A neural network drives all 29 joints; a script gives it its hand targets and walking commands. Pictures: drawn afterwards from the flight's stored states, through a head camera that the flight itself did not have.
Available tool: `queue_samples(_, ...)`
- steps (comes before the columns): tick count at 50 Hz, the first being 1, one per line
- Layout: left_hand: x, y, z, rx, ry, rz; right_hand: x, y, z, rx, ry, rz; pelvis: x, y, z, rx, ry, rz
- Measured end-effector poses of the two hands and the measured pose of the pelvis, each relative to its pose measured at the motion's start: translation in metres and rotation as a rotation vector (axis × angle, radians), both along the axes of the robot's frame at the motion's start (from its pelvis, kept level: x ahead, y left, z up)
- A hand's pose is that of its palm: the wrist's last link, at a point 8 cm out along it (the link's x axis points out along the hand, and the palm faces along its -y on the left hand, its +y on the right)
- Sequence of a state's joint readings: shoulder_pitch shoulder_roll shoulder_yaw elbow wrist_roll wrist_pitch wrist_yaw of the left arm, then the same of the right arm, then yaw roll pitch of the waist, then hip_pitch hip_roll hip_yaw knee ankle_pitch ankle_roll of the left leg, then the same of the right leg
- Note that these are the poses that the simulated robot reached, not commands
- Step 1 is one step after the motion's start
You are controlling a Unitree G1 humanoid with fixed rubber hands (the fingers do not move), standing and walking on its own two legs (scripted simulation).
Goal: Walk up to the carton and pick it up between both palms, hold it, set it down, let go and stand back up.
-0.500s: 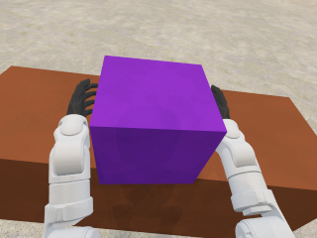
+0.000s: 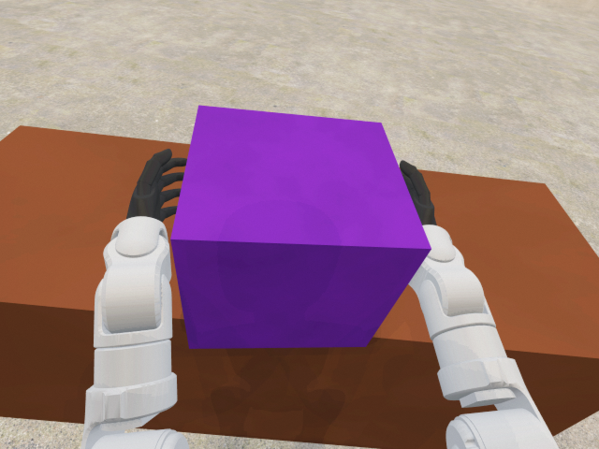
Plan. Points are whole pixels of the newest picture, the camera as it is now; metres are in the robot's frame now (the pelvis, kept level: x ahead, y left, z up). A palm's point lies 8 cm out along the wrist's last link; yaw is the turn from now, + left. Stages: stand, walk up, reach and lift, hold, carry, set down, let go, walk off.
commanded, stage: hold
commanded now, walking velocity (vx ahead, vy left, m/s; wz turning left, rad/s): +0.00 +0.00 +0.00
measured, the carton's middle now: (287, 233) +0.37 +0.00 +0.14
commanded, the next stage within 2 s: set down in 0.90 s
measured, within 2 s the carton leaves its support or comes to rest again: neither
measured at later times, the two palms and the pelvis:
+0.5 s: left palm (148, 219) +0.34 +0.16 +0.18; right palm (423, 225) +0.35 -0.17 +0.17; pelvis +0.00 +0.00 +0.00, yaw +0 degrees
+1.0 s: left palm (148, 216) +0.35 +0.16 +0.19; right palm (424, 222) +0.35 -0.17 +0.18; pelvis +0.00 +0.00 +0.00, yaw +0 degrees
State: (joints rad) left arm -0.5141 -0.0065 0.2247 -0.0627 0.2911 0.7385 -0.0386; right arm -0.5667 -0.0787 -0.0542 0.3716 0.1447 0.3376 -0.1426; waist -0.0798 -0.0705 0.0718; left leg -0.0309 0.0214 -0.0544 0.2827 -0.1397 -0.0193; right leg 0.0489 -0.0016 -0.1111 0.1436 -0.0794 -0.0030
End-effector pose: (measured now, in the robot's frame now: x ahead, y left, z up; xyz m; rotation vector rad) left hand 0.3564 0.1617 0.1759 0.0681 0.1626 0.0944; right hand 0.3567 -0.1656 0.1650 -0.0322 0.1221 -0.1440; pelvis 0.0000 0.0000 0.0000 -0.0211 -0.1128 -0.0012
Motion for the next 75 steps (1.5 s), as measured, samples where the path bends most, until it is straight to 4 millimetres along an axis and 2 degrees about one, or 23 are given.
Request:
queue_samples(12, -0.01, -0.003, 0.005, -0.009, -0.015, 0.006, -0.009, -0.003, 0.003, 0.01, -0.015, 0.002, 0.001, 0.0, 0.0, -0.001, -0.015, -0.005)
queue_samples(19, -0.009, -0.005, 0.003, -0.01, 0.008, 0.002, -0.009, -0.005, -0.001, 0.019, 0.008, -0.004, -0.002, -0.001, 0.0, 0.0, -0.018, -0.007)
queue_samples(29, -0.015, -0.004, 0.012, -0.007, -0.033, 0.008, -0.012, -0.004, 0.009, 0.017, -0.033, 0.004, -0.003, -0.003, 0.0, 0.0, -0.021, -0.005)
queue_samples(38, -0.011, -0.003, 0.001, -0.016, 0.02, 0.005, -0.009, -0.003, -0.001, 0.017, 0.019, 0.002, -0.005, -0.004, -0.001, 0.001, -0.016, -0.003)
queue_samples(48, -0.013, -0.004, 0.013, -0.01, -0.028, 0.001, -0.011, -0.004, 0.012, 0.015, -0.029, -0.002, -0.004, -0.004, 0.0, 0.0, -0.018, -0.005)
queue_samples(61, 0.002, 0.005, 0.004, 0.015, -0.072, 0.014, 0.009, 0.005, 0.001, -0.019, -0.074, 0.019, 0.001, -0.007, 0.0, 0.003, -0.016, 0.001)
queue_samples(64, 0.006, 0.006, -0.006, 0.017, -0.073, 0.014, 0.014, 0.006, -0.008, -0.032, -0.075, 0.023, 0.005, -0.008, 0.0, 0.004, -0.015, 0.007)
queue_samples(70, 0.015, 0.002, -0.033, 0.043, -0.048, -0.001, 0.019, 0.002, -0.04, -0.042, -0.05, 0.017, 0.018, -0.01, 0.001, 0.006, 0.001, 0.017)
queue_samples(75, 0.02, -0.01, -0.033, 0.047, -0.116, -0.026, 0.014, -0.009, -0.044, -0.031, -0.12, -0.018, 0.03, -0.01, 0.001, 0.007, 0.01, 0.017)
